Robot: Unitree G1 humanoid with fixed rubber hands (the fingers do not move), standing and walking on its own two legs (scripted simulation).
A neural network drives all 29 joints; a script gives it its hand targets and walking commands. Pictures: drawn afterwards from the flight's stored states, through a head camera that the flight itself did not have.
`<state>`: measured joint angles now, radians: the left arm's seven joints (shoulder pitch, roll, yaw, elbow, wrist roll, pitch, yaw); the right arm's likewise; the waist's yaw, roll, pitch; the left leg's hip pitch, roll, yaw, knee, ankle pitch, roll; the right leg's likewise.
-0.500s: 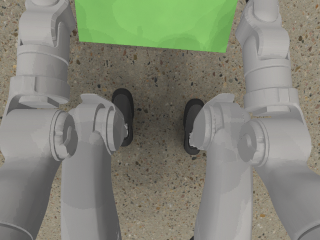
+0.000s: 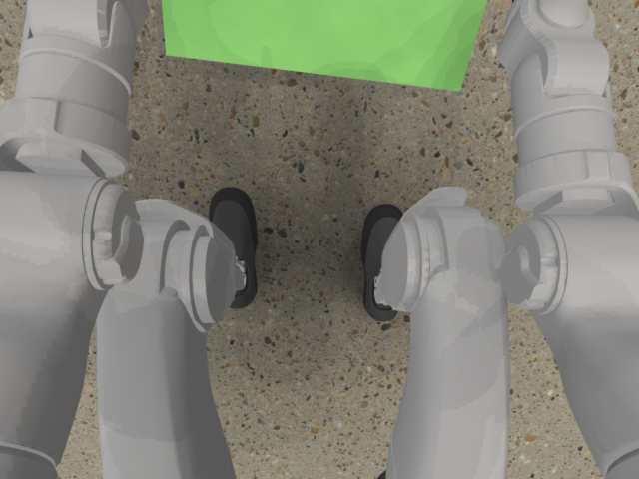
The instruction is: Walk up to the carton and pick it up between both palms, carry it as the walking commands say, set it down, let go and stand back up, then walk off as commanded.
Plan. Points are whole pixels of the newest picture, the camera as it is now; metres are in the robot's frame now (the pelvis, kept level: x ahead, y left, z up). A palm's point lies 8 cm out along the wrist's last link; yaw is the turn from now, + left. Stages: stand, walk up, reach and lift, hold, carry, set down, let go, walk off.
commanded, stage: set down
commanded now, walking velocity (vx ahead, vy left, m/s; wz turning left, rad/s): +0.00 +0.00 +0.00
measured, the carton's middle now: out of the picture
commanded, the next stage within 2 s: none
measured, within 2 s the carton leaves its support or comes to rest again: rests again in 1.02 s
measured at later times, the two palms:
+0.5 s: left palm out of the picture +0.57 +0.14 -0.18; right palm out of the picture +0.53 -0.22 -0.18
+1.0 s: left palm out of the picture +0.58 +0.14 -0.20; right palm out of the picture +0.55 -0.23 -0.20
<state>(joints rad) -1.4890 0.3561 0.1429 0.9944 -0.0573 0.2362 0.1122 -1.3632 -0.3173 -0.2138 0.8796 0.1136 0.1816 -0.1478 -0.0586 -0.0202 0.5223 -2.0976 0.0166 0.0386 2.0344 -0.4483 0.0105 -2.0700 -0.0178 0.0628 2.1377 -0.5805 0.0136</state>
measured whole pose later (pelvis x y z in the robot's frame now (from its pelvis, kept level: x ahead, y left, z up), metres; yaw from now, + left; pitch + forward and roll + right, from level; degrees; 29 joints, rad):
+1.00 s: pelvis +0.01 +0.00 -0.03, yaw +0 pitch +35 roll +2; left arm -1.54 0.37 0.21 1.07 -0.06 0.17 0.05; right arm -1.43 -0.38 -0.19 0.95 0.16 0.15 -0.06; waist -0.06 -0.02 0.45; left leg -2.27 0.02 0.03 2.11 -0.45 0.01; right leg -2.23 -0.01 0.06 2.21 -0.59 0.02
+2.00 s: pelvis +0.02 +0.00 -0.04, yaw +0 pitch +37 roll +3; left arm -1.49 0.45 0.17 1.17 -0.09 0.05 0.07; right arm -1.42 -0.39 -0.15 1.09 0.19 0.03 -0.07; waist -0.07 -0.02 0.42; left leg -2.32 0.02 0.03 2.13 -0.46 0.01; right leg -2.29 -0.01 0.06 2.23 -0.59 0.02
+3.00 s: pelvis +0.01 +0.01 +0.06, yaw -2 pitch +27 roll +1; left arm -1.27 0.51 0.10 0.58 -0.24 0.41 0.11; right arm -1.24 -0.46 -0.13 0.47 0.27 0.40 -0.09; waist -0.04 -0.02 0.53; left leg -1.89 0.02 0.03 1.90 -0.48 0.00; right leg -1.86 -0.01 0.06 1.97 -0.59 0.04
